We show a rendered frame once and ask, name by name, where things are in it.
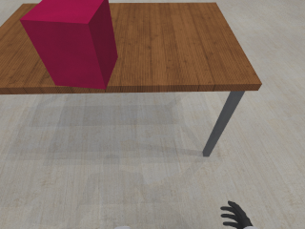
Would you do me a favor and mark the right robot hand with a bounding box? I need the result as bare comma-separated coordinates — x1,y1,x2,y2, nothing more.
220,201,253,229

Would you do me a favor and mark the carton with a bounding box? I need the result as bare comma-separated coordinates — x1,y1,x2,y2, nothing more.
20,0,118,90

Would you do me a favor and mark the table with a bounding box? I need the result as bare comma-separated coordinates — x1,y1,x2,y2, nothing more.
0,2,262,157

